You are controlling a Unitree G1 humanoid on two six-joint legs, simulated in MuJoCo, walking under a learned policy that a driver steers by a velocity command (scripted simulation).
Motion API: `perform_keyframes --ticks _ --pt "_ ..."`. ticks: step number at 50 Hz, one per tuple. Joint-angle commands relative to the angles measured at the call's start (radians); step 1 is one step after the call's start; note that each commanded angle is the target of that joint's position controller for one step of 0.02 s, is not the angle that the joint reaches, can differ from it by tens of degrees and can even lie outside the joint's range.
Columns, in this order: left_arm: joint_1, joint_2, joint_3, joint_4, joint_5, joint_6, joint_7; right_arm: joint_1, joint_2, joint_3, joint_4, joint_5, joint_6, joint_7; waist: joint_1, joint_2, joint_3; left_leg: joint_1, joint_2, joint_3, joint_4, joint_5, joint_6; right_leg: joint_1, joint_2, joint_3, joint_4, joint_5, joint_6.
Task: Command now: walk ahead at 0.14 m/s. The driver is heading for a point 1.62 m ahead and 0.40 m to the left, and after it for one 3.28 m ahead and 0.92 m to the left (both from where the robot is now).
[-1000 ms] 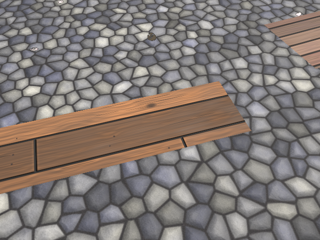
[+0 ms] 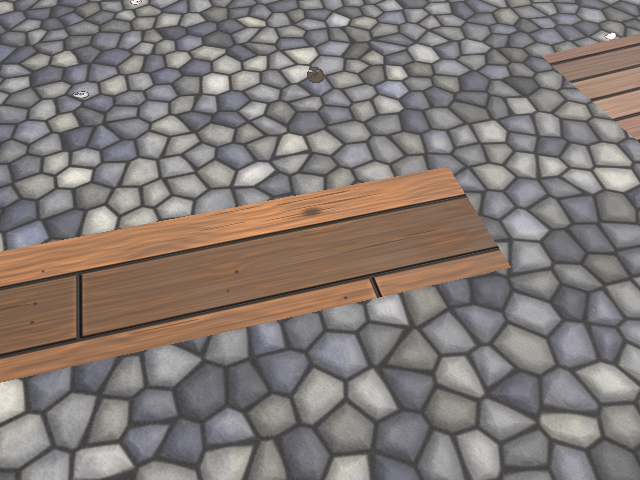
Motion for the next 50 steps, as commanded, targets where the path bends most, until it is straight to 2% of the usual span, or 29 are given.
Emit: perform_keyframes --ticks 1,3,4,6,8,9,10,11,12,13,14,16,18,22,27,29,31,32,33,34,35,36,37,40,42,45,47,49,50 --pt "0.093 0.151 0.034 -0.021 -0.013 0.0 0.011 0.015 -0.092 -0.016 -0.029 0.004 -0.013 -0.001 0.019 -0.096 0.1 -0.03 -0.08 0.104 0.064 -0.301 0.039 -0.193 -0.083 0.129 -0.215 -0.418 -0.094" --pt "0.112 0.216 0.059 -0.032 -0.025 -0.016 0.01 -0.038 -0.06 -0.009 -0.066 0.007 -0.048 0.016 0.042 -0.192 0.169 -0.159 -0.046 0.111 0.246 -0.203 0.051 -0.178 -0.258 0.353 -0.318 -0.519 -0.19" --pt "0.099 0.218 0.063 -0.041 -0.026 -0.025 0.009 -0.049 -0.058 -0.008 -0.078 0.013 -0.066 0.027 0.038 -0.192 0.197 -0.205 -0.007 0.084 0.292 -0.188 0.067 -0.175 -0.313 0.413 -0.337 -0.482 -0.224" --pt "0.057 0.187 0.06 -0.06 -0.026 -0.038 0.002 -0.026 -0.057 -0.01 -0.086 0.027 -0.097 0.044 0.003 -0.174 0.211 -0.199 0.023 0.076 0.203 -0.235 0.099 -0.144 -0.304 0.368 -0.296 -0.342 -0.206" --pt "0.006 0.174 0.056 -0.081 -0.034 -0.036 -0.006 0.139 -0.067 -0.026 -0.02 0.029 -0.11 0.051 -0.069 -0.118 0.149 0.116 -0.043 0.133 -0.019 -0.103 0.097 -0.244 -0.19 0.209 -0.165 -0.19 -0.14" --pt "-0.021 0.163 0.051 -0.098 -0.029 -0.043 -0.009 0.252 -0.107 -0.045 0.012 0.021 -0.111 0.052 -0.111 -0.029 0.094 0.268 0.001 0.026 -0.072 -0.068 0.107 -0.314 -0.118 0.116 0.026 -0.002 -0.103" --pt "-0.035 0.1 0.034 -0.131 -0.02 -0.059 -0.008 0.394 -0.22 -0.075 0.028 0.024 -0.114 0.051 -0.147 0.241 0.018 0.425 0.211 -0.343 -0.243 -0.177 0.204 -0.485 0.01 -0.044 0.389 -0.007 -0.034" --pt "-0.036 0.073 0.029 -0.157 -0.034 -0.077 -0.008 0.448 -0.235 -0.067 0.032 0.006 -0.128 0.064 -0.137 0.314 -0.034 0.451 0.372 -0.722 -0.383 -0.287 0.319 -0.604 0.053 0.038 0.646 -0.203 -0.031" --pt "-0.044 0.109 0.038 -0.16 -0.052 -0.089 -0.015 0.328 -0.169 -0.043 0.001 0.003 -0.141 0.063 -0.075 0.159 0.049 0.384 0.389 -0.666 -0.369 -0.317 0.31 -0.678 -0.023 0.098 0.777 -0.152 -0.056" --pt "-0.057 0.115 0.04 -0.157 -0.052 -0.098 -0.026 0.244 -0.126 -0.03 -0.032 0.005 -0.146 0.066 -0.051 0.098 0.088 0.331 0.334 -0.512 -0.366 -0.288 0.272 -0.69 -0.07 0.096 0.796 -0.047 -0.08" --pt "-0.062 0.119 0.047 -0.152 -0.042 -0.104 -0.027 0.191 -0.116 -0.023 -0.053 0.004 -0.144 0.07 -0.029 0.063 0.096 0.3 0.284 -0.391 -0.378 -0.205 0.237 -0.68 -0.104 0.077 0.746 0.043 -0.089" --pt "-0.089 0.155 0.07 -0.153 -0.027 -0.101 -0.034 0.202 -0.071 -0.006 -0.057 -0.002 -0.132 0.069 -0.024 0.075 0.088 0.282 0.203 -0.202 -0.387 0.029 0.189 -0.622 -0.136 0.04 0.643 0.136 -0.079" --pt "-0.115 0.116 0.067 -0.159 -0.023 -0.089 -0.044 0.266 -0.085 -0.004 -0.046 -0.006 -0.122 0.057 -0.03 0.075 0.072 0.296 0.182 -0.124 -0.386 0.189 0.196 -0.624 -0.134 0.0 0.586 0.175 -0.051" --pt "-0.318 0.074 0.046 -0.243 -0.02 -0.084 -0.049 0.274 -0.139 -0.01 -0.068 -0.011 -0.108 0.033 -0.057 0.056 0.108 0.24 0.178 -0.059 -0.424 0.246 0.213 -0.622 -0.115 -0.032 0.309 0.29 -0.006" --pt "-0.428 0.095 0.04 -0.291 -0.022 -0.09 -0.069 0.307 -0.158 -0.019 -0.061 0.001 -0.094 0.024 -0.054 0.088 0.118 0.223 0.179 0.017 -0.36 0.497 0.184 -0.446 -0.047 -0.064 0.094 0.388 -0.024" --pt "-0.356 0.14 0.057 -0.278 -0.019 -0.093 -0.072 0.274 -0.17 -0.025 -0.068 0.0 -0.087 0.021 0.005 0.115 0.049 0.288 0.19 0.026 -0.256 0.683 0.15 -0.34 -0.019 -0.048 0.064 0.386 -0.058" --pt "-0.118 0.203 0.09 -0.197 -0.008 -0.096 -0.067 0.226 -0.168 -0.026 -0.086 -0.001 -0.078 0.021 0.126 0.107 -0.095 0.286 0.136 0.053 0.007 0.808 0.099 -0.064 0.023 -0.065 0.013 0.466 -0.101" --pt "-0.009 0.262 0.103 -0.169 0.008 -0.093 -0.059 0.247 -0.149 -0.017 -0.104 -0.015 -0.08 0.026 0.151 0.029 -0.202 0.127 0.081 0.072 0.234 0.553 0.058 0.189 -0.109 0.049 0.059 0.784 -0.142" --pt "0.029 0.317 0.101 -0.16 0.033 -0.081 -0.055 0.421 -0.017 0.018 -0.087 -0.029 -0.088 0.035 0.058 -0.249 -0.383 -0.164 -0.085 0.081 0.655 -0.314 -0.003 0.509 -0.408 0.399 0.091 1.12 -0.336" --pt "0.05 0.261 0.086 -0.154 0.019 -0.076 -0.063 0.463 -0.036 0.013 -0.052 0.005 -0.103 0.041 0.077 -0.234 -0.517 -0.187 -0.116 -0.103 0.842 -0.462 -0.009 0.49 -0.441 0.581 -0.027 1.019 -0.397" --pt "-0.071 0.228 0.077 -0.174 -0.001 -0.074 -0.065 0.359 -0.099 -0.004 -0.081 0.026 -0.105 0.043 0.056 -0.158 -0.363 -0.242 -0.054 -0.088 0.864 -0.413 -0.004 0.323 -0.392 0.45 -0.074 0.848 -0.35" --pt "-0.184 0.179 0.062 -0.196 -0.006 -0.074 -0.061 0.256 -0.112 -0.008 -0.111 0.024 -0.099 0.033 0.033 -0.075 -0.227 -0.263 -0.001 -0.038 0.81 -0.34 -0.003 0.162 -0.341 0.338 -0.113 0.741 -0.297" --pt "-0.242 0.14 0.046 -0.202 0.0 -0.079 -0.061 0.205 -0.118 -0.017 -0.116 0.011 -0.086 0.02 0.011 -0.017 -0.157 -0.22 0.035 -0.028 0.747 -0.288 -0.007 0.013 -0.302 0.261 -0.153 0.72 -0.269" --pt "-0.283 0.129 0.039 -0.173 0.034 -0.083 -0.062 0.244 -0.062 -0.018 -0.114 -0.002 -0.043 0.001 -0.058 -0.081 -0.11 -0.017 0.065 -0.008 0.516 -0.228 -0.001 -0.227 -0.223 0.122 -0.218 0.651 -0.24" --pt "-0.281 0.148 0.043 -0.164 0.042 -0.08 -0.052 0.212 -0.05 -0.014 -0.125 -0.005 -0.029 -0.01 -0.06 -0.106 -0.113 0.023 0.056 0.012 0.343 -0.227 -0.005 -0.255 -0.211 0.096 -0.231 0.599 -0.249" --pt "-0.276 0.181 0.05 -0.161 0.02 -0.058 -0.035 0.16 -0.082 -0.021 -0.132 -0.009 -0.005 -0.009 -0.046 -0.103 -0.134 0.102 0.046 0.031 0.181 -0.055 0.002 -0.279 -0.213 0.125 -0.278 0.187 -0.231" --pt "-0.286 0.169 0.046 -0.156 0.005 -0.042 -0.028 0.14 -0.086 -0.026 -0.127 -0.02 0.003 -0.002 -0.059 -0.102 -0.078 0.172 0.025 0.058 0.078 0.034 0.023 -0.359 -0.182 0.123 -0.302 -0.113 -0.178" --pt "-0.235 0.131 0.032 -0.129 0.004 -0.033 -0.025 0.118 -0.097 -0.027 -0.137 -0.035 0.002 -0.001 -0.052 -0.068 -0.003 0.172 0.058 0.024 -0.046 0.03 0.056 -0.384 -0.14 0.117 -0.29 -0.257 -0.099" --pt "-0.197 0.138 0.036 -0.121 0.004 -0.029 -0.022 0.099 -0.142 -0.034 -0.143 -0.029 -0.003 -0.005 -0.016 -0.012 0.039 0.115 0.092 -0.011 -0.1 -0.034 0.076 -0.367 -0.094 0.085 -0.253 -0.228 -0.064"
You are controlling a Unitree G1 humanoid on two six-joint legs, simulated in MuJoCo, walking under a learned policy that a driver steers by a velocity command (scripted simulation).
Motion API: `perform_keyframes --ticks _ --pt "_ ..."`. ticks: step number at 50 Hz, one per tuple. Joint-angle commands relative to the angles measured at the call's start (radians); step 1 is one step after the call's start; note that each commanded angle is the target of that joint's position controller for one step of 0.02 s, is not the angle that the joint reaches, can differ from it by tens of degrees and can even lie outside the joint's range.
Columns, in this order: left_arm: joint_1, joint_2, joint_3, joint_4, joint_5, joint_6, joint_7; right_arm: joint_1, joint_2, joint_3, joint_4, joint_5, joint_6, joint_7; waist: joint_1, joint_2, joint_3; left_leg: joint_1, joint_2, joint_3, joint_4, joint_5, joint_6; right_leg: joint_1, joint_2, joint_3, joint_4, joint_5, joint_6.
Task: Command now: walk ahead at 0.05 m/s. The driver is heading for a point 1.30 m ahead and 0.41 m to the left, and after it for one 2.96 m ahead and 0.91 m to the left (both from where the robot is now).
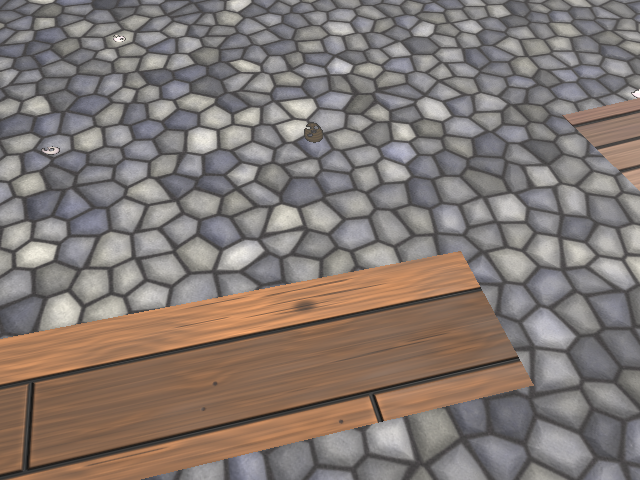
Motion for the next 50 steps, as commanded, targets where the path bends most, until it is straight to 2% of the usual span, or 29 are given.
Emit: perform_keyframes --ticks 1,2,3,5,8,11,16,27,45,46,48,49,50 --pt "0.014 0.108 0.021 -0.041 -0.007 0.006 0.017 0.095 -0.164 -0.037 0.013 0.008 -0.007 -0.002 0.011 0.086 0.085 0.01 0.027 -0.037 -0.175 -0.173 0.074 -0.084 -0.096 0.12 -0.17 -0.335 0.014" --pt "0.01 0.111 0.021 -0.038 0.0 0.01 0.024 0.075 -0.122 -0.03 0.013 0.009 -0.02 0.001 0.008 0.102 0.082 -0.054 0.019 -0.038 -0.216 -0.215 0.065 0.007 -0.092 0.109 -0.118 -0.254 0.02" --pt "0.019 0.103 0.02 -0.036 0.0 0.013 0.027 0.059 -0.097 -0.025 0.018 0.006 -0.031 0.003 0.02 0.113 0.065 -0.071 0.021 -0.04 -0.235 -0.198 0.05 0.058 -0.09 0.101 -0.091 -0.193 0.014" --pt "0.04 0.1 0.02 -0.02 0.005 0.016 0.03 0.042 -0.085 -0.024 0.019 0.009 -0.048 0.007 0.025 0.083 0.035 -0.038 0.015 -0.033 -0.224 -0.102 0.033 0.089 -0.093 0.095 -0.066 -0.121 0.002" --pt "0.032 0.091 0.019 -0.009 -0.001 0.012 0.023 0.072 -0.09 -0.026 0.035 0.018 -0.057 0.008 0.009 0.033 -0.005 0.04 0.006 -0.017 -0.179 0.054 0.035 0.096 -0.099 0.096 -0.052 -0.016 -0.004" --pt "0.023 0.091 0.02 -0.002 -0.006 0.012 0.02 0.092 -0.09 -0.025 0.047 0.018 -0.055 0.008 -0.002 0.008 -0.031 0.08 0.001 -0.007 -0.153 0.147 0.039 0.116 -0.101 0.094 -0.031 0.08 -0.003" --pt "0.029 0.091 0.021 0.016 -0.01 0.023 0.022 0.1 -0.087 -0.023 0.059 0.019 -0.045 0.008 -0.003 -0.015 -0.031 0.094 -0.007 0.005 -0.142 0.202 0.039 0.142 -0.103 0.095 -0.012 0.153 -0.001" --pt "0.02 0.095 0.027 0.043 -0.012 0.037 0.03 0.096 -0.068 -0.023 0.077 0.018 -0.031 0.004 -0.002 -0.013 0.001 0.107 -0.02 0.02 -0.153 0.194 0.034 0.153 -0.108 0.102 -0.013 0.166 0.004" --pt "0.023 0.076 0.029 0.074 -0.01 0.038 0.033 0.111 -0.054 -0.02 0.105 0.016 -0.027 -0.004 -0.002 -0.018 0.035 0.091 -0.028 0.032 -0.176 0.076 0.025 0.128 -0.108 0.111 -0.05 0.037 0.005" --pt "0.043 0.071 0.028 0.085 -0.011 0.039 0.034 0.134 -0.044 -0.018 0.117 0.018 -0.026 -0.005 -0.002 -0.024 0.013 0.097 -0.041 0.048 -0.171 -0.024 0.028 0.135 -0.1 0.107 -0.059 -0.088 0.001" --pt "0.067 0.111 0.044 0.088 -0.026 0.042 0.038 0.129 -0.054 -0.024 0.11 0.028 -0.026 -0.009 0.009 -0.054 0.057 0.022 -0.076 0.083 -0.095 -0.288 0.054 0.083 -0.111 0.143 -0.083 -0.487 -0.037" --pt "0.087 0.126 0.05 0.086 -0.03 0.037 0.038 0.11 -0.052 -0.024 0.093 0.03 -0.033 -0.01 0.02 -0.082 0.095 -0.048 -0.078 0.087 -0.043 -0.352 0.064 0.062 -0.162 0.217 -0.127 -0.628 -0.068" --pt "0.125 0.147 0.058 0.088 -0.034 0.026 0.036 0.089 -0.033 -0.02 0.076 0.032 -0.046 -0.007 0.035 -0.133 0.115 -0.117 -0.08 0.103 0.043 -0.324 0.067 0.08 -0.245 0.339 -0.192 -0.715 -0.112"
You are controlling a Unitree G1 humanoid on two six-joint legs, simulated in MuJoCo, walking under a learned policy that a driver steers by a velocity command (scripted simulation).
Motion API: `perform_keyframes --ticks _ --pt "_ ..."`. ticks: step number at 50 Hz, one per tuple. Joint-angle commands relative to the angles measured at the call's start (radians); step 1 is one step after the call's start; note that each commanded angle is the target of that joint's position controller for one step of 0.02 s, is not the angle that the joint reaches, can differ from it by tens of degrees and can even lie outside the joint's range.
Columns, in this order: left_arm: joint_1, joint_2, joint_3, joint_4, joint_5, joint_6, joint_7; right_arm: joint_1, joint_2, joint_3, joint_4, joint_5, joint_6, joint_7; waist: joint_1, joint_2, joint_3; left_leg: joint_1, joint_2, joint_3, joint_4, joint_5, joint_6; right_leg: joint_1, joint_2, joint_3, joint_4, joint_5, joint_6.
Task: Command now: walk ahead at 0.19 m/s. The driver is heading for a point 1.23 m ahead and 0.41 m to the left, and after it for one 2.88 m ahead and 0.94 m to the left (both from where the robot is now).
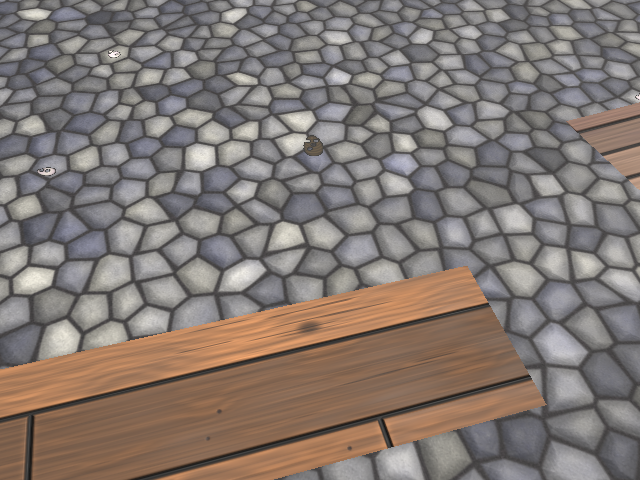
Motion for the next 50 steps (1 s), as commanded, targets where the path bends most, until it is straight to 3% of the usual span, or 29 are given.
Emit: perform_keyframes --ticks 1,3,5,7,9,10,11,12,13,14,15,16,18,21,25,28,31,33,34,35,36,37,38,39,40,42,44,47,50 --pt "0.122 0.194 0.045 -0.009 -0.011 -0.026 0.001 -0.016 -0.045 -0.007 -0.061 0.009 -0.034 0.005 0.045 -0.176 0.101 -0.276 -0.03 0.067 0.165 -0.096 0.034 0.032 -0.293 0.438 -0.349 -0.592 -0.18" --pt "0.124 0.197 0.05 -0.023 0.005 -0.051 0.0 -0.052 -0.073 -0.019 -0.081 0.016 -0.053 0.021 0.044 -0.148 0.108 -0.337 0.026 -0.01 0.361 -0.124 0.058 0.01 -0.384 0.569 -0.405 -0.52 -0.231" --pt "0.069 0.187 0.047 -0.057 -0.003 -0.07 -0.004 -0.043 -0.077 -0.025 -0.092 0.026 -0.065 0.029 0.011 -0.125 0.085 -0.377 0.073 -0.05 0.372 -0.149 0.076 0.03 -0.377 0.52 -0.402 -0.419 -0.202" --pt "0.002 0.182 0.045 -0.083 -0.021 -0.07 -0.006 -0.023 -0.076 -0.03 -0.08 0.025 -0.077 0.03 -0.026 -0.117 0.063 -0.213 0.049 0.003 0.148 -0.079 0.075 -0.036 -0.274 0.333 -0.377 -0.267 -0.132" --pt "-0.006 0.196 0.05 -0.086 -0.03 -0.055 -0.01 0.095 -0.05 -0.036 -0.019 0.016 -0.08 0.033 -0.08 -0.091 0.028 0.054 -0.041 0.116 -0.034 0.118 0.05 -0.166 -0.18 0.184 -0.277 -0.23 -0.109" --pt "0.0 0.179 0.046 -0.088 -0.031 -0.051 -0.012 0.165 -0.052 -0.041 0.011 0.012 -0.074 0.035 -0.099 -0.063 0.027 0.144 -0.064 0.124 -0.065 0.138 0.039 -0.229 -0.148 0.148 -0.2 -0.242 -0.097" --pt "-0.017 0.135 0.033 -0.098 -0.025 -0.054 -0.016 0.247 -0.068 -0.046 0.026 0.011 -0.072 0.035 -0.126 0.018 0.011 0.245 0.01 0.012 -0.114 0.09 0.056 -0.321 -0.11 0.099 -0.034 -0.195 -0.067" --pt "-0.032 0.051 0.01 -0.116 -0.001 -0.063 -0.026 0.348 -0.147 -0.059 0.024 0.008 -0.072 0.03 -0.143 0.266 -0.035 0.326 0.243 -0.331 -0.267 -0.03 0.124 -0.447 -0.034 -0.025 0.364 -0.173 0.0" --pt "-0.05 0.049 0.013 -0.155 -0.015 -0.081 -0.026 0.382 -0.222 -0.062 0.022 -0.007 -0.088 0.044 -0.132 0.334 0.0 0.312 0.397 -0.705 -0.413 -0.281 0.266 -0.643 0.013 0.046 0.571 -0.26 -0.013" --pt "-0.096 0.083 0.015 -0.174 -0.035 -0.096 -0.029 0.293 -0.183 -0.047 0.003 -0.009 -0.106 0.049 -0.093 0.187 0.092 0.252 0.412 -0.722 -0.426 -0.376 0.272 -0.741 -0.067 0.111 0.692 -0.181 -0.033" --pt "-0.095 0.108 0.018 -0.174 -0.037 -0.106 -0.035 0.214 -0.147 -0.032 -0.024 -0.006 -0.117 0.055 -0.06 0.113 0.12 0.235 0.368 -0.607 -0.413 -0.292 0.23 -0.774 -0.101 0.12 0.712 -0.058 -0.046" --pt "-0.072 0.115 0.022 -0.156 -0.023 -0.11 -0.035 0.153 -0.14 -0.024 -0.046 -0.004 -0.119 0.063 -0.034 0.076 0.103 0.207 0.313 -0.485 -0.413 -0.143 0.192 -0.729 -0.125 0.109 0.68 0.028 -0.044" --pt "-0.071 0.135 0.034 -0.145 -0.004 -0.109 -0.037 0.133 -0.106 -0.011 -0.061 -0.008 -0.112 0.066 -0.021 0.073 0.088 0.164 0.242 -0.304 -0.427 0.112 0.145 -0.625 -0.148 0.092 0.556 0.133 -0.025" --pt "-0.139 0.09 0.028 -0.165 0.0 -0.094 -0.043 0.215 -0.111 -0.007 -0.048 -0.014 -0.103 0.049 -0.041 0.083 0.081 0.169 0.195 -0.17 -0.426 0.368 0.146 -0.591 -0.128 0.043 0.424 0.223 0.01" --pt "-0.311 0.057 0.009 -0.23 -0.01 -0.092 -0.057 0.243 -0.144 -0.013 -0.059 -0.011 -0.096 0.032 -0.074 0.08 0.107 0.132 0.176 -0.093 -0.465 0.407 0.141 -0.493 -0.084 0.0 0.159 0.351 0.022" --pt "-0.387 0.067 0.002 -0.263 -0.016 -0.094 -0.073 0.277 -0.145 -0.019 -0.047 -0.001 -0.093 0.031 -0.086 0.086 0.136 0.185 0.202 -0.07 -0.463 0.43 0.147 -0.47 -0.072 -0.009 0.067 0.366 0.006" --pt "-0.415 0.088 0.004 -0.294 -0.018 -0.105 -0.09 0.27 -0.157 -0.03 -0.043 0.005 -0.082 0.029 -0.061 0.093 0.131 0.285 0.239 -0.05 -0.399 0.583 0.136 -0.439 -0.061 -0.009 0.002 0.307 -0.033" --pt "-0.319 0.139 0.027 -0.282 -0.015 -0.11 -0.09 0.24 -0.188 -0.042 -0.054 0.002 -0.074 0.028 0.006 0.139 0.039 0.329 0.246 -0.033 -0.259 0.961 0.115 -0.265 -0.003 -0.046 0.0 0.242 -0.066" --pt "-0.165 0.181 0.051 -0.241 -0.016 -0.109 -0.085 0.217 -0.191 -0.043 -0.061 -0.001 -0.066 0.029 0.085 0.155 -0.053 0.307 0.22 -0.004 -0.09 1.122 0.096 -0.072 0.033 -0.069 -0.003 0.24 -0.093" --pt "0.028 0.228 0.074 -0.189 -0.016 -0.103 -0.075 0.189 -0.188 -0.038 -0.079 -0.005 -0.065 0.032 0.172 0.152 -0.165 0.143 0.183 0.009 0.139 1.059 0.064 0.228 -0.017 -0.007 0.02 0.263 -0.132" --pt "0.208 0.326 0.098 -0.159 0.016 -0.096 -0.063 0.269 -0.088 -0.011 -0.104 -0.012 -0.077 0.045 0.157 -0.057 -0.359 -0.25 0.05 0.027 0.551 0.599 0.007 0.659 -0.303 0.408 0.018 0.142 -0.27" --pt "0.236 0.287 0.08 -0.139 0.014 -0.089 -0.064 0.296 -0.026 0.012 -0.088 0.009 -0.108 0.058 0.129 -0.224 -0.497 -0.427 -0.084 -0.107 0.821 -0.133 -0.007 0.753 -0.444 0.824 -0.201 -0.008 -0.35" --pt "0.14 0.222 0.059 -0.148 0.004 -0.092 -0.067 0.192 -0.112 -0.015 -0.119 0.04 -0.13 0.06 0.126 -0.183 -0.343 -0.535 -0.017 -0.166 0.906 -0.109 0.023 0.63 -0.388 0.723 -0.242 -0.044 -0.287" --pt "0.037 0.17 0.044 -0.172 0.001 -0.096 -0.067 0.093 -0.149 -0.022 -0.152 0.051 -0.139 0.055 0.098 -0.117 -0.203 -0.555 0.037 -0.122 0.89 -0.032 0.04 0.448 -0.355 0.547 -0.259 0.03 -0.246" --pt "-0.041 0.136 0.031 -0.182 0.009 -0.107 -0.074 0.05 -0.152 -0.029 -0.162 0.041 -0.136 0.044 0.053 -0.019 -0.117 -0.505 0.086 -0.099 0.819 0.05 0.043 0.261 -0.318 0.425 -0.294 0.136 -0.22" --pt "-0.084 0.095 0.018 -0.171 0.025 -0.119 -0.082 0.087 -0.12 -0.041 -0.158 0.019 -0.104 0.03 -0.019 -0.044 -0.065 -0.376 0.137 -0.104 0.717 0.112 0.049 0.061 -0.252 0.291 -0.35 0.185 -0.19" --pt "-0.053 0.115 0.019 -0.15 0.02 -0.12 -0.074 0.089 -0.085 -0.038 -0.168 0.019 -0.082 0.026 -0.038 -0.067 -0.019 -0.368 0.153 -0.09 0.645 0.118 0.04 -0.022 -0.238 0.236 -0.401 0.192 -0.201" --pt "0.002 0.166 0.029 -0.132 0.027 -0.121 -0.048 -0.026 -0.114 -0.044 -0.216 0.008 -0.072 0.027 -0.028 -0.056 0.028 -0.486 0.169 -0.083 0.496 0.262 0.005 -0.006 -0.242 0.172 -0.44 0.243 -0.206" --pt "0.04 0.178 0.03 -0.128 0.024 -0.117 -0.034 -0.125 -0.108 -0.038 -0.246 0.008 -0.076 0.044 0.001 -0.049 0.032 -0.497 0.148 -0.064 0.298 0.45 0.007 0.037 -0.214 0.073 -0.437 0.314 -0.162"
Next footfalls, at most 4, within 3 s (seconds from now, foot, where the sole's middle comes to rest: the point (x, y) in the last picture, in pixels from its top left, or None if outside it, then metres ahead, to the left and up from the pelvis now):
0.22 left None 0.07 0.15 -0.77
0.70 right None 0.45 -0.07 -0.77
1.26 left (255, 377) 0.76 0.19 -0.77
1.74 right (306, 268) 1.09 0.08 -0.77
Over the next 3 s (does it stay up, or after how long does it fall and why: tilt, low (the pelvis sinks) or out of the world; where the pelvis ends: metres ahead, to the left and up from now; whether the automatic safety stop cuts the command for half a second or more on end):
stays up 1.35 0.44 0.01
